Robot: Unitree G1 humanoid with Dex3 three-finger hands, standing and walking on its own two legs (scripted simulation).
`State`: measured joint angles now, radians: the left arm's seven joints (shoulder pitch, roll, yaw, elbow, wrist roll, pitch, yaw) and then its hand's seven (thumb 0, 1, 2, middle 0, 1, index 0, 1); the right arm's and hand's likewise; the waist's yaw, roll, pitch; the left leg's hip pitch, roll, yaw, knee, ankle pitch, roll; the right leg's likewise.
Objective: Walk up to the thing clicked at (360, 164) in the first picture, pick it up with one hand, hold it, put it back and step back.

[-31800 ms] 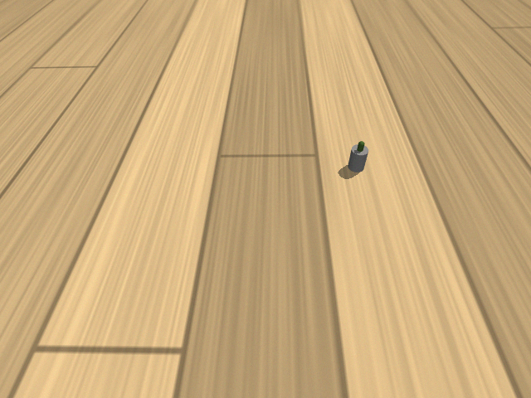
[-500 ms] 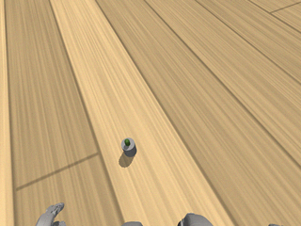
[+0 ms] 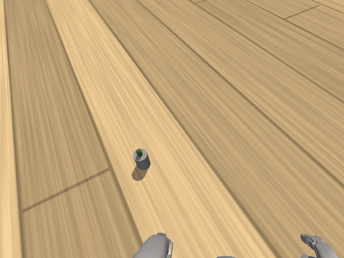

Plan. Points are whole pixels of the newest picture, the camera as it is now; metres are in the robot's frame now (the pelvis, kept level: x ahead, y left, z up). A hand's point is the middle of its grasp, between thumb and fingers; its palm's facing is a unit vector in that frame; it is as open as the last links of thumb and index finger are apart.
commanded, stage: step back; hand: left
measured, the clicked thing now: (141, 157) +0.73 +0.30 -0.67
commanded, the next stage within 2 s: stand in 1.78 s
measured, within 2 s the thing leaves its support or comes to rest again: neither
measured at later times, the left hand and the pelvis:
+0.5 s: hand out of the picture -0.07 +0.28 -0.14, palm faces +0.07 -0.92 -0.38, open 7.4 cm; pelvis -0.16 +0.00 +0.01, yaw +4 degrees
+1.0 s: hand out of the picture -0.23 +0.28 -0.13, palm faces +0.11 -0.90 -0.42, open 7.4 cm; pelvis -0.27 -0.01 +0.00, yaw +6 degrees
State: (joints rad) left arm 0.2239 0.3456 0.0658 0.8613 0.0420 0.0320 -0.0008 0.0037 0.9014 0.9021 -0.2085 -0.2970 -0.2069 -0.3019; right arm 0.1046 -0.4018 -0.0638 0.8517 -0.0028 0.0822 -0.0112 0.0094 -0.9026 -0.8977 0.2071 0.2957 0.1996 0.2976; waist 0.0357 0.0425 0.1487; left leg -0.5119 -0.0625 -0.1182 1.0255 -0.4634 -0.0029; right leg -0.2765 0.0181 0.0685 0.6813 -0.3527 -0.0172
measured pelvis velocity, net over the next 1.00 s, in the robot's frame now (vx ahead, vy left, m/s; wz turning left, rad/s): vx -0.27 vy -0.01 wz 0.10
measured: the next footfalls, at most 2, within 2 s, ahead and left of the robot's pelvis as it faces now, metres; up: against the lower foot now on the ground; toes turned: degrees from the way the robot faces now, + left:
left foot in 0.24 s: -0.08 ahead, +0.14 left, +0.00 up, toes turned +3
right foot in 0.58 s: -0.19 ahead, -0.13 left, +0.00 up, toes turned +5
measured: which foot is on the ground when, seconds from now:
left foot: up 0.00-0.22, down 0.24-0.62, up 0.64-0.90, down 0.92-1.00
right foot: down 0.00-0.28, up 0.30-0.56, down 0.58-1.00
